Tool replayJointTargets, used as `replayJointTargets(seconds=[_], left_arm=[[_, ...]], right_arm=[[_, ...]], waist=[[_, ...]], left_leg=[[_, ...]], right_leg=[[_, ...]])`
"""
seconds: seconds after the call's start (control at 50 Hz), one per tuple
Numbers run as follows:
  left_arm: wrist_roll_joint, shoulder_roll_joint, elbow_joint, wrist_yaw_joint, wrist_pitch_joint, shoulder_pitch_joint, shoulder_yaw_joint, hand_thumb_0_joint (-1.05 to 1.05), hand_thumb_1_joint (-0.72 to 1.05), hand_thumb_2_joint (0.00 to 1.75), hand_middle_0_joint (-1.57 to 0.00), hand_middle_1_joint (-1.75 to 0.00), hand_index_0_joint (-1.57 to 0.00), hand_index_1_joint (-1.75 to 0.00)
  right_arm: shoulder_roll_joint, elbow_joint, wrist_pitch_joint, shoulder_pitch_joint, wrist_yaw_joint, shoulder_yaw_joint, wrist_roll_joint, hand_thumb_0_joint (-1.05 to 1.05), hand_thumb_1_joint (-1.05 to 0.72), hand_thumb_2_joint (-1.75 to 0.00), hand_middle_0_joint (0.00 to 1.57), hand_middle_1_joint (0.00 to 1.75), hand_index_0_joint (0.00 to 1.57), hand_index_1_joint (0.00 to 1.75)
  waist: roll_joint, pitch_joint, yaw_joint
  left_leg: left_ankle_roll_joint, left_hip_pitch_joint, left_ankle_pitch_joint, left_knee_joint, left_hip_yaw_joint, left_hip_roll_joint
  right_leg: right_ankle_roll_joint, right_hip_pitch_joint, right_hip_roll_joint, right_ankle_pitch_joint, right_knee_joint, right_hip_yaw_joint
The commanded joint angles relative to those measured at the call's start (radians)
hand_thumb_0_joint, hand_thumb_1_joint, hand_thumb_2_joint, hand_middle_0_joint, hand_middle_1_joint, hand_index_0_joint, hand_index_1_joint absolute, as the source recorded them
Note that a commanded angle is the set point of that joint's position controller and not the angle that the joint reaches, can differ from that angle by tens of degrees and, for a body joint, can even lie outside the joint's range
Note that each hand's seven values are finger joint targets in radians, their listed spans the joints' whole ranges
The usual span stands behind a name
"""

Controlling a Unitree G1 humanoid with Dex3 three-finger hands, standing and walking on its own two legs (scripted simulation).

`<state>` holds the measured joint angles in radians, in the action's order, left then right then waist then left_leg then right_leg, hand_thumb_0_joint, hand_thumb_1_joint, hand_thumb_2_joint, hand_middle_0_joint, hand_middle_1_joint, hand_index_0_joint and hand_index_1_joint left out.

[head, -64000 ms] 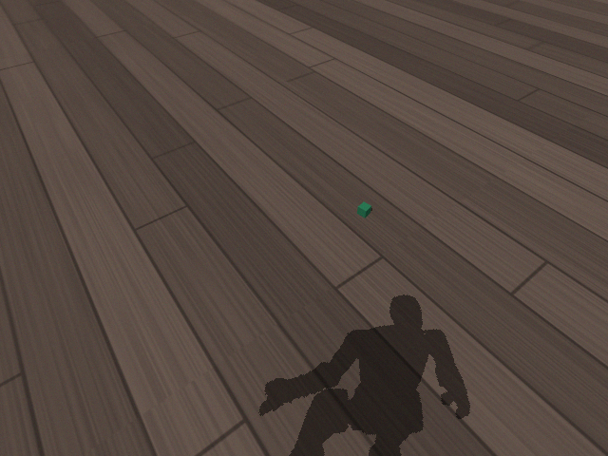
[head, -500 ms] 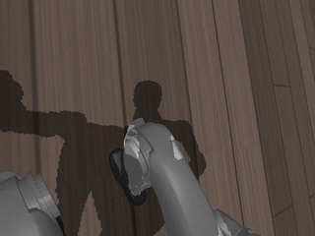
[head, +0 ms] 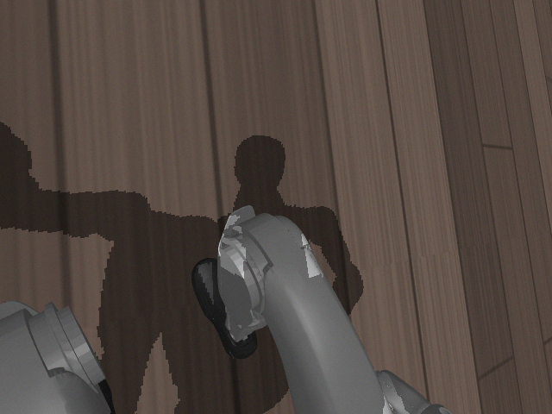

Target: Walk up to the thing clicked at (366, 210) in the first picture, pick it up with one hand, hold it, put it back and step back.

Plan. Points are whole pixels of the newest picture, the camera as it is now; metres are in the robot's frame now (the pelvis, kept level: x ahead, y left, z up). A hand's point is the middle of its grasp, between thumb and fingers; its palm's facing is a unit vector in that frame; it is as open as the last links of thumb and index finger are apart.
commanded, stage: close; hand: left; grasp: from above
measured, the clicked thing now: out of the picture +0.49 +0.25 -0.30
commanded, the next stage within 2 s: none
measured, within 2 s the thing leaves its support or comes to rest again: neither
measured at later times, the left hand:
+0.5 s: hand out of the picture +0.47 +0.24 -0.28, palm faces -0.48 -0.05 -0.88, open 11.9 cm
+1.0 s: hand out of the picture +0.47 +0.23 -0.27, palm faces -0.44 -0.02 -0.90, open 11.5 cm
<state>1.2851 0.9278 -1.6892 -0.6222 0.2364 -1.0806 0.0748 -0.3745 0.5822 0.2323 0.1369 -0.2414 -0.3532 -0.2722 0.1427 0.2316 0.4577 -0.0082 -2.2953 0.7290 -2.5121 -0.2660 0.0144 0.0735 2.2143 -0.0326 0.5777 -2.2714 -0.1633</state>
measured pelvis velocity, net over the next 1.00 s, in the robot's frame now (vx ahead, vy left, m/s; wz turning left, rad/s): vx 0.00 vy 0.00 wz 0.00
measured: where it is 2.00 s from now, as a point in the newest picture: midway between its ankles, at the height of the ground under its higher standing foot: (172, 372)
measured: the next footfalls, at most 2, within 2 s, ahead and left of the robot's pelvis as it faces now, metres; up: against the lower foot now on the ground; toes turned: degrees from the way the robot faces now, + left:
none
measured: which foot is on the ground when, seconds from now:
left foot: down 0.00-1.00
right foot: down 0.00-1.00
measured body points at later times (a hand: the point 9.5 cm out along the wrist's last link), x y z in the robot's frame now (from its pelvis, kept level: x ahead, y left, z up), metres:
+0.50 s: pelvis +0.00 +0.00 +0.00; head +0.29 +0.12 +0.31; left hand +0.49 +0.24 -0.23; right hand +0.04 -0.25 -0.05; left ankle +0.06 +0.12 -0.29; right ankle +0.14 -0.13 -0.29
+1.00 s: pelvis +0.00 +0.00 +0.00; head +0.28 +0.13 +0.32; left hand +0.49 +0.23 -0.22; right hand +0.05 -0.24 -0.04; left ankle +0.06 +0.12 -0.29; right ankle +0.14 -0.12 -0.29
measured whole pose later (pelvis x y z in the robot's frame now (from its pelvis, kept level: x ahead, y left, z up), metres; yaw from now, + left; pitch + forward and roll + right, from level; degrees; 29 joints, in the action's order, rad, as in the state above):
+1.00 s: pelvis +0.00 +0.00 +0.00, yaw +0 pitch +28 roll -16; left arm 1.34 0.91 -1.72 -0.69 0.23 -1.08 0.10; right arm -0.37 0.58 0.25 0.10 -0.25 -0.35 -0.28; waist 0.14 0.21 0.47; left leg 0.00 -2.30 0.72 -2.51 -0.26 0.01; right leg 0.08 2.21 -0.03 0.57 -2.26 -0.16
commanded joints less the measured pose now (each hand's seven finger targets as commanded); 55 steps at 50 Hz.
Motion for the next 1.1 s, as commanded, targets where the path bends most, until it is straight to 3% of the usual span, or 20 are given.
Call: replayJointTargets(seconds=[0.0,0.12,0.2,0.26,0.3,0.34,0.4,0.46,0.5,0.54,0.58,0.6,0.66,0.7,0.72,0.78,0.88,0.92,1.04,1.08], left_arm=[[-0.001,0.101,0.101,-0.035,0.028,-0.275,0.014,0.0,-0.07,0.8,-0.29,-0.87,-0.32,-0.83],[0.019,0.083,0.098,-0.071,0.019,-0.272,0.029,0.0,-0.08,0.83,-0.27,-0.9,-0.31,-0.86],[0.025,0.12,0.085,-0.097,-0.009,-0.263,0.006,0.0,-0.07,0.83,-0.29,-0.87,-0.32,-0.84],[0.026,0.115,0.048,-0.104,-0.034,-0.24,0.006,0.0,-0.11,0.79,-0.25,-0.86,-0.28,-0.82],[0.014,0.108,0.043,-0.095,-0.046,-0.25,0.003,0.0,-0.16,0.74,-0.21,-0.84,-0.25,-0.79],[-0.003,0.135,0.075,-0.086,-0.056,-0.278,-0.002,0.0,-0.15,0.75,-0.22,-0.84,-0.26,-0.8],[-0.021,0.144,0.037,-0.057,-0.055,-0.261,-0.025,0.0,-0.15,0.75,-0.24,-0.84,-0.27,-0.8],[-0.037,0.126,0.059,-0.018,-0.041,-0.251,-0.022,0.0,-0.14,0.79,-0.25,-0.85,-0.28,-0.82],[-0.035,0.153,0.112,-0.008,-0.018,-0.286,-0.036,0.0,-0.12,0.82,-0.26,-0.86,-0.29,-0.83],[-0.037,0.115,0.11,0.009,0.004,-0.28,-0.009,0.0,-0.12,0.8,-0.26,-0.87,-0.29,-0.83],[-0.022,0.14,0.139,0.013,0.024,-0.281,-0.009,0.0,-0.11,0.82,-0.26,-0.89,-0.29,-0.85],[-0.019,0.122,0.122,0.019,0.03,-0.283,0.002,0.0,-0.11,0.79,-0.25,-0.88,-0.29,-0.84],[-0.006,0.109,0.124,0.006,0.048,-0.272,0.014,0.0,-0.09,0.82,-0.27,-0.89,-0.31,-0.85],[0.013,0.135,0.127,-0.016,0.051,-0.267,-0.001,0.0,-0.07,0.84,-0.28,-0.91,-0.32,-0.87],[0.022,0.109,0.13,-0.022,0.051,-0.264,0.015,0.0,-0.05,0.86,-0.29,-0.91,-0.32,-0.87],[0.036,0.065,0.087,-0.049,0.039,-0.248,0.037,0.0,-0.03,0.85,-0.29,-0.91,-0.33,-0.87],[0.04,0.098,0.077,-0.098,-0.001,-0.263,0.034,0.0,-0.1,0.76,-0.25,-0.85,-0.29,-0.8],[0.048,0.108,0.069,-0.112,-0.019,-0.265,0.01,0.0,-0.15,0.73,-0.2,-0.85,-0.25,-0.8],[0.01,0.111,0.056,-0.095,-0.061,-0.27,0.003,0.0,-0.16,0.77,-0.21,-0.87,-0.25,-0.82],[-0.009,0.12,0.038,-0.07,-0.069,-0.264,-0.011,0.0,-0.16,0.77,-0.23,-0.86,-0.26,-0.82]], right_arm=[[-0.332,0.027,-0.004,0.194,0.016,0.096,0.003,0.0,-0.89,-0.89,0.2,0.3,0.2,0.3],[-0.33,0.038,0.001,0.18,0.01,0.097,-0.006,0.0,-0.89,-0.89,0.2,0.3,0.2,0.3],[-0.337,0.04,0.009,0.167,0.005,0.1,-0.001,0.0,-0.89,-0.89,0.2,0.3,0.2,0.3],[-0.333,0.028,0.018,0.146,-0.004,0.097,-0.003,0.0,-0.89,-0.89,0.2,0.3,0.2,0.3],[-0.333,0.027,0.024,0.153,-0.008,0.094,0.0,0.0,-0.88,-0.89,0.2,0.3,0.2,0.3],[-0.351,0.035,0.026,0.142,-0.002,0.113,0.008,0.0,-0.89,-0.89,0.2,0.3,0.2,0.3],[-0.334,0.03,0.02,0.186,-0.005,0.101,0.012,0.0,-0.89,-0.89,0.2,0.3,0.2,0.3],[-0.337,0.017,0.016,0.201,0.0,0.099,0.016,0.0,-0.89,-0.89,0.2,0.3,0.2,0.3],[-0.345,0.025,0.005,0.212,0.008,0.107,0.02,0.0,-0.89,-0.89,0.2,0.3,0.2,0.3],[-0.34,0.011,0.003,0.203,0.011,0.097,0.017,0.0,-0.89,-0.89,0.2,0.3,0.2,0.3],[-0.342,0.005,-0.006,0.198,0.018,0.1,0.018,0.0,-0.89,-0.89,0.2,0.3,0.2,0.3],[-0.334,0.008,-0.007,0.198,0.019,0.096,0.017,0.0,-0.89,-0.89,0.2,0.3,0.2,0.3],[-0.331,0.022,-0.017,0.203,0.025,0.096,0.009,0.0,-0.89,-0.89,0.2,0.3,0.2,0.3],[-0.331,0.028,-0.021,0.208,0.028,0.101,0.01,0.0,-0.89,-0.89,0.2,0.3,0.2,0.3],[-0.327,0.031,-0.018,0.19,0.027,0.104,0.007,0.0,-0.89,-0.89,0.2,0.3,0.2,0.3],[-0.327,0.027,-0.012,0.179,0.018,0.102,-0.006,0.0,-0.88,-0.89,0.2,0.3,0.2,0.3],[-0.337,0.033,0.005,0.142,0.011,0.104,-0.007,0.0,-0.89,-0.89,0.2,0.3,0.2,0.3],[-0.333,0.025,0.013,0.152,0.004,0.104,-0.003,0.0,-0.88,-0.89,0.2,0.3,0.2,0.3],[-0.339,0.025,0.028,0.146,-0.006,0.109,0.004,0.0,-0.89,-0.89,0.2,0.3,0.2,0.3],[-0.33,0.032,0.026,0.172,-0.007,0.105,0.01,0.0,-0.89,-0.89,0.2,0.3,0.2,0.3]], waist=[[-0.55,-0.643,0.107],[-0.564,-0.634,0.104],[-0.547,-0.632,0.097],[-0.527,-0.608,0.099],[-0.516,-0.589,0.109],[-0.515,-0.599,0.1],[-0.509,-0.624,0.094],[-0.483,-0.653,0.093],[-0.531,-0.693,0.083],[-0.511,-0.67,0.099],[-0.519,-0.683,0.09],[-0.511,-0.667,0.094],[-0.517,-0.658,0.095],[-0.545,-0.677,0.075],[-0.558,-0.662,0.074],[-0.554,-0.619,0.101],[-0.523,-0.59,0.105],[-0.52,-0.589,0.098],[-0.523,-0.607,0.11],[-0.518,-0.619,0.097]], left_leg=[[-0.006,0.459,-0.226,0.282,0.094,-0.038],[-0.011,0.475,-0.235,0.289,0.085,-0.04],[-0.008,0.464,-0.233,0.295,0.087,-0.042],[-0.008,0.45,-0.209,0.299,0.092,-0.042],[-0.005,0.433,-0.188,0.295,0.093,-0.041],[-0.003,0.413,-0.161,0.295,0.099,-0.043],[0.003,0.398,-0.163,0.294,0.103,-0.041],[0.008,0.399,-0.19,0.27,0.105,-0.037],[0.0,0.442,-0.236,0.27,0.096,-0.04],[0.0,0.438,-0.235,0.257,0.099,-0.036],[0.0,0.439,-0.232,0.259,0.106,-0.034],[0.002,0.424,-0.216,0.257,0.107,-0.032],[0.0,0.436,-0.231,0.256,0.106,-0.032],[-0.006,0.461,-0.256,0.278,0.105,-0.033],[-0.011,0.475,-0.254,0.277,0.1,-0.034],[-0.01,0.477,-0.229,0.288,0.087,-0.037],[-0.006,0.444,-0.184,0.3,0.091,-0.04],[-0.008,0.442,-0.194,0.305,0.082,-0.043],[-0.005,0.43,-0.159,0.305,0.092,-0.043],[0.0,0.403,-0.16,0.296,0.098,-0.041]], right_leg=[[-0.091,-0.425,-0.046,-0.207,0.177,-0.129],[-0.093,-0.4,-0.046,-0.224,0.167,-0.131],[-0.09,-0.398,-0.047,-0.226,0.172,-0.122],[-0.086,-0.387,-0.049,-0.208,0.171,-0.119],[-0.082,-0.368,-0.041,-0.191,0.171,-0.117],[-0.083,-0.375,-0.044,-0.164,0.188,-0.107],[-0.083,-0.421,-0.043,-0.163,0.185,-0.103],[-0.084,-0.448,-0.04,-0.18,0.186,-0.108],[-0.093,-0.448,-0.038,-0.206,0.175,-0.115],[-0.092,-0.46,-0.036,-0.209,0.172,-0.121],[-0.095,-0.474,-0.044,-0.203,0.173,-0.117],[-0.094,-0.46,-0.041,-0.19,0.172,-0.117],[-0.091,-0.452,-0.045,-0.21,0.183,-0.12],[-0.096,-0.458,-0.051,-0.225,0.177,-0.123],[-0.1,-0.421,-0.048,-0.22,0.165,-0.124],[-0.095,-0.368,-0.047,-0.209,0.162,-0.134],[-0.085,-0.355,-0.048,-0.181,0.173,-0.122],[-0.085,-0.34,-0.039,-0.182,0.164,-0.121],[-0.081,-0.373,-0.043,-0.173,0.177,-0.111],[-0.083,-0.39,-0.039,-0.168,0.18,-0.104]])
